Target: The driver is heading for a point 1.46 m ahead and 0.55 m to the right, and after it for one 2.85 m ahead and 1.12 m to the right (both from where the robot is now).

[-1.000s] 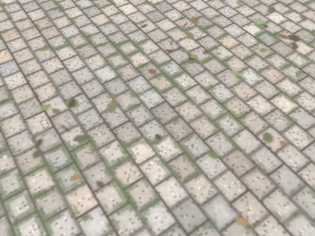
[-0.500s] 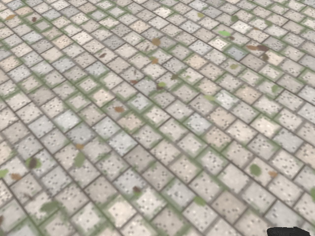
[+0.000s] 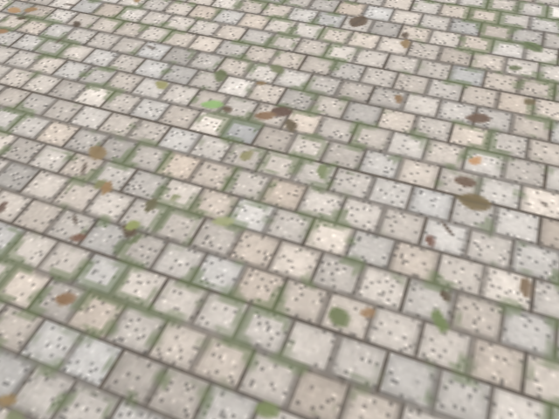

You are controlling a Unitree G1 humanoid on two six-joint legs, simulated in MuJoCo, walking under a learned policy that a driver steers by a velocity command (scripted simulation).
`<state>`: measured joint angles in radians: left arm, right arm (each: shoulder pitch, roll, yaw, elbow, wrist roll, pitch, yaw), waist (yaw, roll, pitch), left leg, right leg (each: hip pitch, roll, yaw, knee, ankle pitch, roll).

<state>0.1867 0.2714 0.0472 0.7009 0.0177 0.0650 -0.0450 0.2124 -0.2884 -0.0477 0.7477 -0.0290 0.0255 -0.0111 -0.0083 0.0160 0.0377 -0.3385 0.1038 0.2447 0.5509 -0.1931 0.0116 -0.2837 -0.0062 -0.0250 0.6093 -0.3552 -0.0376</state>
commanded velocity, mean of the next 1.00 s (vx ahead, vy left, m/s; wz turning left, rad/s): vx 0.01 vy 0.00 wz -0.53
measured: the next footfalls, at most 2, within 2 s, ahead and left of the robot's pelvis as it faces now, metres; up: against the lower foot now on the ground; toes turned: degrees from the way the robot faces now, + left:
left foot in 0.50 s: +0.07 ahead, +0.09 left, +0.00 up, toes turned -21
right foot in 0.92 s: -0.03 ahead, -0.10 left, +0.00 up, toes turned -28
